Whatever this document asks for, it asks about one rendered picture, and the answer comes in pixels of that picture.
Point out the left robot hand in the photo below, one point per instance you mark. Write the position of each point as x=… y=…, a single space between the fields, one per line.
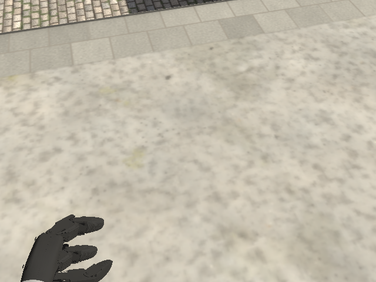
x=49 y=254

